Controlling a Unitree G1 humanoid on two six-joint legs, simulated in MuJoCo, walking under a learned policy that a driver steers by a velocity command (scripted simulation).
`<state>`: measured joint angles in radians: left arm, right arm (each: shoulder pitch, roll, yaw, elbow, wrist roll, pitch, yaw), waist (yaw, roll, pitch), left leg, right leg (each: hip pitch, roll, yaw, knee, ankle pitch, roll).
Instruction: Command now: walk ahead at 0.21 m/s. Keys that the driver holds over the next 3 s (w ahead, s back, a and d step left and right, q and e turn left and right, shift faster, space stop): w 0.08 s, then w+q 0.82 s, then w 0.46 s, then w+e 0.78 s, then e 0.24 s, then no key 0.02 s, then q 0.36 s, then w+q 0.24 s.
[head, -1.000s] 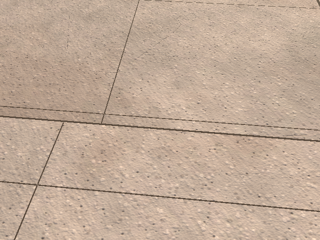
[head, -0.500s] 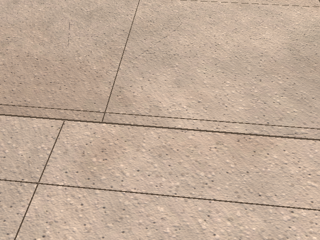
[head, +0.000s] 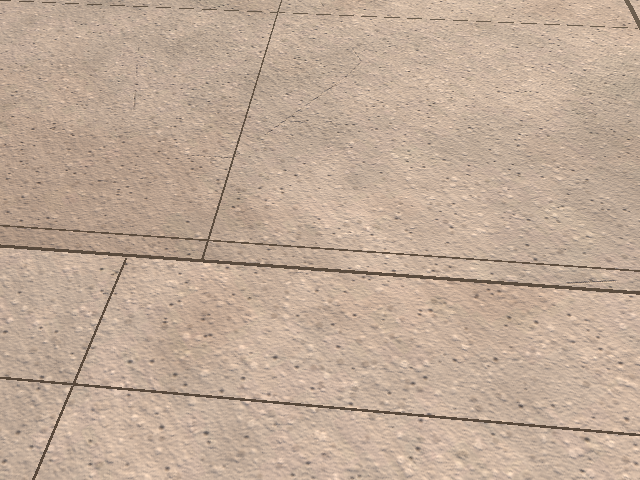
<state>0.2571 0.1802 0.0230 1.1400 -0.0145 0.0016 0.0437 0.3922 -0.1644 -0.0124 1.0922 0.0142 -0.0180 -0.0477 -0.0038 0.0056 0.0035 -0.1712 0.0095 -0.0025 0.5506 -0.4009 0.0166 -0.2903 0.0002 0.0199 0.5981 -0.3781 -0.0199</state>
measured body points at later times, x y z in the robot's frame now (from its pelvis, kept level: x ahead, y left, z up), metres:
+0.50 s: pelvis +0.18 -0.01 -0.01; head +0.21 +0.00 +0.44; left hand +0.05 +0.21 -0.15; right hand +0.40 -0.19 -0.12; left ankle +0.34 +0.16 -0.69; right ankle +0.03 -0.12 -0.73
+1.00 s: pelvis +0.46 +0.10 +0.01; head +0.48 +0.12 +0.46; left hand +0.56 +0.41 -0.08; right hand +0.62 -0.14 -0.10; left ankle +0.37 +0.13 -0.73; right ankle +0.71 +0.02 -0.69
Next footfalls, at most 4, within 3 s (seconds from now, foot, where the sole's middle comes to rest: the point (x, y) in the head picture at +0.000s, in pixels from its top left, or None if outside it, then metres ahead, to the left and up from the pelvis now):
0.60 left None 0.41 0.14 -0.77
1.10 right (296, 386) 0.74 0.09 -0.77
1.60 left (154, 344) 0.86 0.44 -0.77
2.12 right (249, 245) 1.22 0.24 -0.81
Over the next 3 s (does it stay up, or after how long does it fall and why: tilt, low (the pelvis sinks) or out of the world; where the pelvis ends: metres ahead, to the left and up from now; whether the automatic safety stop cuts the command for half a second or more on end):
stays up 1.28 0.31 -0.04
